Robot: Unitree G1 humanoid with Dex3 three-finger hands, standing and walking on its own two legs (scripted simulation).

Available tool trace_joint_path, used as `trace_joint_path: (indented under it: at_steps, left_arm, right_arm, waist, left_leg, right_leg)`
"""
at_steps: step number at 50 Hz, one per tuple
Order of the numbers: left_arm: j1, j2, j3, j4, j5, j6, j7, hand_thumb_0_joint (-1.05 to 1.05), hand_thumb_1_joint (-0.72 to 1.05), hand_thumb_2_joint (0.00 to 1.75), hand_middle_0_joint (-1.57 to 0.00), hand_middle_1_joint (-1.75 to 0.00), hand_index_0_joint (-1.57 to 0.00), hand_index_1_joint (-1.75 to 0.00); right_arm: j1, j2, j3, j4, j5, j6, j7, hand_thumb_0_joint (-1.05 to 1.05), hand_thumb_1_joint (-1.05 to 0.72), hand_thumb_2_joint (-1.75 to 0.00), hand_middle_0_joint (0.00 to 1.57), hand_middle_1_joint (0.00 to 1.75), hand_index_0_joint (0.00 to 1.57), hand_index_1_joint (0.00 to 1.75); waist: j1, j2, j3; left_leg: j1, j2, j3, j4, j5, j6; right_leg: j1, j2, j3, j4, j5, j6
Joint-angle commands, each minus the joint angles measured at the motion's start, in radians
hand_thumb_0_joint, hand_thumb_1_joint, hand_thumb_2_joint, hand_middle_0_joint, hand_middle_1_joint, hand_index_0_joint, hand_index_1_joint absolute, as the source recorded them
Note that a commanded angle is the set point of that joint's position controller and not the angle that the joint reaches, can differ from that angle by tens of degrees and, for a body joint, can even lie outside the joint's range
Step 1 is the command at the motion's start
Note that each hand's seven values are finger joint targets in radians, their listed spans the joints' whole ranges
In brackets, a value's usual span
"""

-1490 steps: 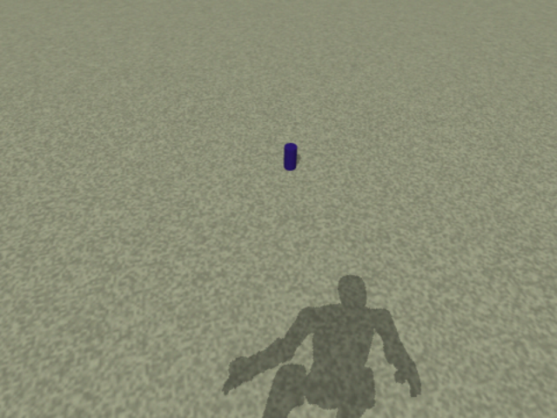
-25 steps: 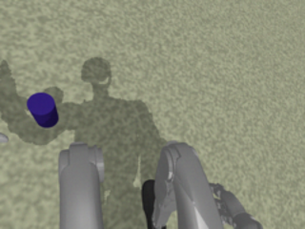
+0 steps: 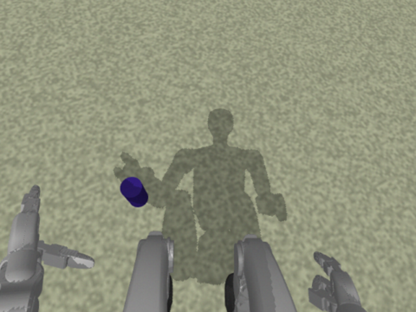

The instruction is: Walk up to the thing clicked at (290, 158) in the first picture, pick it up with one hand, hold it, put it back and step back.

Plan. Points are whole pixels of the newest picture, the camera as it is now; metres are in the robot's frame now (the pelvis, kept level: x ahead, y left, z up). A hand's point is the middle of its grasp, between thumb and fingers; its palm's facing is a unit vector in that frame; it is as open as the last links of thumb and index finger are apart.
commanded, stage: home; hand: left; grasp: from the side
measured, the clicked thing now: (135, 192) +0.46 +0.24 -0.46
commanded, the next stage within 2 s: none
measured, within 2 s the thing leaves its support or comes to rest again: neither
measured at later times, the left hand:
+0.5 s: hand (32, 247) +0.24 +0.22 +0.10, palm faces +0.16 -0.93 -0.32, open 17.4 cm
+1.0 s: hand (22, 264) +0.23 +0.21 +0.13, palm faces +0.16 -0.95 -0.29, open 17.6 cm
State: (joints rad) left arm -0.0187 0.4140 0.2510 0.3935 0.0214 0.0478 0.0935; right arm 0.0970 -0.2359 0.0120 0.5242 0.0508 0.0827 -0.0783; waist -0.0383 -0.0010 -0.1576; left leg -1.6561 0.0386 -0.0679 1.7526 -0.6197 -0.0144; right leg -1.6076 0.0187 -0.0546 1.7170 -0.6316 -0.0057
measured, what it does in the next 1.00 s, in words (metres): rises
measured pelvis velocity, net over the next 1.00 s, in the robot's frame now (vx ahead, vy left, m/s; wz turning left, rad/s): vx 0.07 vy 0.02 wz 0.06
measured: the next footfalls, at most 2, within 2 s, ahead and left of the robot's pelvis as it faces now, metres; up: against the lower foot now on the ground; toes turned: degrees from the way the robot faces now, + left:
none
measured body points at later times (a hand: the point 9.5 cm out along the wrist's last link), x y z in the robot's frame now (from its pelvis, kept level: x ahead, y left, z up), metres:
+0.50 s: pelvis +0.06 +0.02 +0.17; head +0.09 +0.04 +0.62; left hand +0.23 +0.27 +0.13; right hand +0.22 -0.22 +0.10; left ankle +0.07 +0.13 -0.50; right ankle +0.07 -0.12 -0.50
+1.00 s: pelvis +0.07 +0.02 +0.19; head +0.08 +0.03 +0.64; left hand +0.21 +0.26 +0.16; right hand +0.24 -0.21 +0.13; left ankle +0.07 +0.13 -0.50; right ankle +0.07 -0.12 -0.50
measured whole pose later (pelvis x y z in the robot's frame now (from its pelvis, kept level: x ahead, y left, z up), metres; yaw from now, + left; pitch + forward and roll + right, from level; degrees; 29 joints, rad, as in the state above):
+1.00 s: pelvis +0.07 +0.02 +0.19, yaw +3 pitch +7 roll -3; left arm 0.47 0.22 -0.01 -0.02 -0.01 0.28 0.14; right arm 0.29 -0.20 0.04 0.48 0.01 -0.11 -0.19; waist -0.02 0.03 -0.12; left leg -0.63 0.02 -0.04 0.97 -0.47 0.00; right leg -0.57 0.00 -0.04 0.90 -0.46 0.02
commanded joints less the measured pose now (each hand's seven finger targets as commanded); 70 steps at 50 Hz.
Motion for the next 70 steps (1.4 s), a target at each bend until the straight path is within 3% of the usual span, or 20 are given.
trace_joint_path:
  at_steps: [1, 3, 8, 12, 13, 18, 24, 27, 28, 35, 39, 48, 51, 56, 59, 60, 63, 65, 66, 70]
  left_arm:
    - [-0.002, 0.159, 0.035, -0.177, -0.009, -0.005, 0.051, 0.0, -0.55, 0.06, -0.05, -0.05, -0.05, -0.05]
    - [0.02, 0.112, -0.004, -0.162, -0.013, 0.018, 0.06, 0.0, -0.53, 0.07, -0.05, -0.06, -0.05, -0.06]
    - [0.109, 0.076, -0.043, -0.197, -0.015, 0.076, 0.084, 0.0, -0.54, 0.06, -0.05, -0.05, -0.05, -0.05]
    - [0.138, 0.04, -0.077, -0.263, -0.02, 0.117, 0.101, 0.0, -0.55, 0.06, -0.05, -0.05, -0.05, -0.05]
    - [0.179, 0.032, -0.081, -0.284, -0.023, 0.127, 0.105, 0.0, -0.56, 0.05, -0.05, -0.05, -0.05, -0.05]
    - [0.308, -0.047, -0.161, -0.42, -0.032, 0.176, 0.113, 0.0, -0.54, 0.06, -0.05, -0.06, -0.05, -0.06]
    - [0.405, -0.085, -0.209, -0.574, -0.037, 0.209, 0.111, 0.0, -0.55, 0.06, -0.05, -0.05, -0.05, -0.05]
    - [0.477, -0.11, -0.224, -0.584, -0.036, 0.212, 0.099, 0.0, -0.57, 0.04, -0.05, -0.05, -0.05, -0.05]
    - [0.483, -0.104, -0.22, -0.608, -0.036, 0.211, 0.094, 0.0, -0.54, 0.06, -0.05, -0.06, -0.05, -0.06]
    - [0.488, -0.109, -0.215, -0.597, -0.028, 0.192, 0.069, 0.0, -0.57, 0.04, -0.05, -0.05, -0.05, -0.05]
    - [0.449, -0.108, -0.216, -0.621, -0.023, 0.179, 0.062, 0.0, -0.56, 0.05, -0.05, -0.05, -0.05, -0.05]
    - [0.447, -0.087, -0.201, -0.618, -0.026, 0.178, 0.061, 0.0, -0.57, 0.05, -0.05, -0.05, -0.05, -0.05]
    - [0.492, -0.121, -0.219, -0.553, -0.029, 0.181, 0.054, 0.0, -0.55, 0.06, -0.05, -0.06, -0.05, -0.06]
    - [0.468, -0.088, -0.199, -0.608, -0.029, 0.171, 0.052, 0.0, -0.57, 0.05, -0.05, -0.05, -0.05, -0.05]
    - [0.485, -0.129, -0.225, -0.526, -0.031, 0.177, 0.047, 0.0, -0.57, 0.04, -0.05, -0.05, -0.05, -0.05]
    - [0.449, -0.109, -0.207, -0.58, -0.031, 0.17, 0.049, 0.0, -0.56, 0.05, -0.05, -0.06, -0.05, -0.05]
    - [0.427, -0.091, -0.2, -0.587, -0.03, 0.167, 0.049, 0.0, -0.56, 0.05, -0.05, -0.05, -0.05, -0.05]
    - [0.407, -0.067, -0.182, -0.633, -0.031, 0.161, 0.053, 0.0, -0.56, 0.05, -0.05, -0.06, -0.05, -0.05]
    - [0.473, -0.116, -0.215, -0.539, -0.029, 0.168, 0.048, 0.0, -0.55, 0.06, -0.05, -0.06, -0.05, -0.06]
    - [0.46, -0.106, -0.211, -0.565, -0.029, 0.168, 0.045, 0.0, -0.55, 0.06, -0.05, -0.06, -0.05, -0.06]
  right_arm:
    - [0.092, -0.145, -0.063, -0.092, -0.003, -0.064, -0.043, 0.0, -0.9, -0.9, 0.2, 0.3, 0.2, 0.3]
    - [0.096, -0.138, -0.06, -0.088, -0.004, -0.08, -0.051, 0.0, -0.9, -0.9, 0.2, 0.3, 0.2, 0.3]
    - [0.115, -0.135, -0.059, -0.1, -0.005, -0.108, -0.07, 0.0, -0.9, -0.9, 0.2, 0.3, 0.2, 0.3]
    - [0.121, -0.118, -0.048, -0.117, -0.004, -0.126, -0.087, 0.0, -0.9, -0.9, 0.2, 0.3, 0.2, 0.3]
    - [0.123, -0.115, -0.047, -0.123, -0.003, -0.13, -0.092, 0.0, -0.9, -0.9, 0.2, 0.3, 0.2, 0.3]
    - [0.144, -0.101, -0.04, -0.151, -0.012, -0.147, -0.113, 0.0, -0.9, -0.9, 0.2, 0.3, 0.2, 0.3]
    - [0.132, -0.086, -0.03, -0.199, -0.018, -0.175, -0.127, 0.0, -0.9, -0.9, 0.2, 0.3, 0.2, 0.3]
    - [0.13, -0.086, -0.029, -0.208, -0.023, -0.19, -0.127, 0.0, -0.9, -0.9, 0.2, 0.3, 0.2, 0.3]
    - [0.127, -0.08, -0.028, -0.211, -0.026, -0.194, -0.126, 0.0, -0.9, -0.9, 0.2, 0.3, 0.2, 0.3]
    - [0.134, -0.083, -0.029, -0.218, -0.035, -0.222, -0.121, 0.0, -0.9, -0.9, 0.2, 0.3, 0.2, 0.3]
    - [0.139, -0.086, -0.032, -0.211, -0.042, -0.236, -0.122, 0.0, -0.9, -0.9, 0.2, 0.3, 0.2, 0.3]
    - [0.119, -0.079, -0.018, -0.2, -0.041, -0.25, -0.122, 0.0, -0.9, -0.9, 0.2, 0.3, 0.2, 0.3]
    - [0.113, -0.081, -0.019, -0.202, -0.041, -0.248, -0.116, 0.0, -0.9, -0.9, 0.2, 0.3, 0.2, 0.3]
    - [0.13, -0.088, -0.027, -0.191, -0.039, -0.244, -0.112, 0.0, -0.9, -0.9, 0.2, 0.3, 0.2, 0.3]
    - [0.117, -0.083, -0.022, -0.193, -0.038, -0.247, -0.111, 0.0, -0.9, -0.9, 0.2, 0.3, 0.2, 0.3]
    - [0.116, -0.082, -0.024, -0.196, -0.04, -0.248, -0.113, 0.0, -0.9, -0.9, 0.2, 0.3, 0.2, 0.3]
    - [0.11, -0.087, -0.025, -0.201, -0.037, -0.25, -0.114, 0.0, -0.9, -0.9, 0.2, 0.3, 0.2, 0.3]
    - [0.118, -0.083, -0.025, -0.193, -0.038, -0.252, -0.117, 0.0, -0.9, -0.9, 0.2, 0.3, 0.2, 0.3]
    - [0.115, -0.077, -0.02, -0.191, -0.04, -0.254, -0.117, 0.0, -0.9, -0.9, 0.2, 0.3, 0.2, 0.3]
    - [0.115, -0.083, -0.024, -0.193, -0.038, -0.257, -0.121, 0.0, -0.9, -0.9, 0.2, 0.3, 0.2, 0.3]
  waist:
    - [-0.007, 0.086, -0.455]
    - [-0.02, 0.06, -0.4]
    - [-0.005, 0.057, -0.347]
    - [-0.008, 0.07, -0.287]
    - [0.004, 0.075, -0.281]
    - [0.003, 0.12, -0.22]
    - [0.001, 0.093, -0.088]
    - [0.006, 0.049, -0.024]
    - [0.016, 0.049, -0.029]
    - [0.001, 0.031, -0.014]
    - [-0.001, 0.07, -0.068]
    - [0.017, 0.058, -0.037]
    - [0.014, 0.031, -0.007]
    - [0.018, 0.05, -0.061]
    - [0.004, 0.008, -0.014]
    - [0.011, 0.036, -0.045]
    - [0.014, 0.045, -0.025]
    - [0.018, 0.052, -0.046]
    - [0.01, 0.027, -0.029]
    - [0.011, 0.017, -0.042]
  left_leg:
    - [0.488, -0.02, 0.05, -0.341, 0.141, 0.049]
    - [0.529, -0.019, 0.05, -0.393, 0.148, 0.049]
    - [0.701, -0.022, 0.048, -0.532, 0.253, 0.041]
    - [0.817, -0.022, 0.05, -0.639, 0.285, 0.035]
    - [0.85, -0.025, 0.053, -0.665, 0.298, 0.033]
    - [1.01, -0.022, 0.051, -0.798, 0.367, 0.017]
    - [1.061, -0.014, 0.028, -0.911, 0.309, 0.016]
    - [1.061, -0.006, 0.005, -0.952, 0.294, 0.013]
    - [1.064, -0.007, 0.005, -0.958, 0.299, 0.013]
    - [1.084, -0.017, 0.025, -0.954, 0.336, 0.015]
    - [1.127, -0.018, 0.029, -0.952, 0.383, 0.01]
    - [1.118, -0.03, 0.039, -0.96, 0.338, 0.015]
    - [1.1, -0.031, 0.041, -0.963, 0.326, 0.018]
    - [1.132, -0.028, 0.047, -0.947, 0.426, 0.015]
    - [1.105, -0.029, 0.047, -0.948, 0.369, 0.022]
    - [1.113, -0.03, 0.051, -0.947, 0.364, 0.022]
    - [1.108, -0.032, 0.05, -0.967, 0.304, 0.021]
    - [1.12, -0.033, 0.055, -0.961, 0.31, 0.021]
    - [1.115, -0.033, 0.055, -0.956, 0.314, 0.023]
    - [1.117, -0.034, 0.059, -0.947, 0.33, 0.025]
  right_leg:
    - [0.468, 0.004, 0.053, -0.401, 0.173, -0.017]
    - [0.522, 0.001, 0.057, -0.463, 0.18, -0.012]
    - [0.678, -0.003, 0.038, -0.591, 0.281, -0.012]
    - [0.783, -0.004, 0.031, -0.684, 0.313, -0.009]
    - [0.815, -0.006, 0.03, -0.708, 0.322, -0.008]
    - [0.917, 0.006, 0.001, -0.793, 0.374, -0.011]
    - [0.968, 0.02, -0.031, -0.878, 0.316, -0.009]
    - [0.978, 0.025, -0.041, -0.897, 0.297, -0.009]
    - [0.99, 0.024, -0.04, -0.908, 0.301, -0.008]
    - [1.022, 0.021, -0.026, -0.928, 0.322, -0.007]
    - [1.052, 0.017, -0.016, -0.92, 0.358, -0.011]
    - [1.067, 0.011, -0.01, -0.96, 0.331, -0.005]
    - [1.059, 0.011, -0.012, -0.97, 0.324, -0.003]
    - [1.084, 0.011, -0.008, -0.946, 0.413, -0.005]
    - [1.063, 0.009, -0.004, -0.962, 0.37, 0.0]
    - [1.069, 0.007, 0.0, -0.964, 0.369, -0.001]
    - [1.053, 0.007, -0.001, -0.973, 0.308, -0.001]
    - [1.063, 0.005, 0.002, -0.978, 0.314, 0.0]
    - [1.066, 0.006, 0.002, -0.977, 0.323, 0.003]
    - [1.069, 0.002, 0.008, -0.98, 0.344, 0.004]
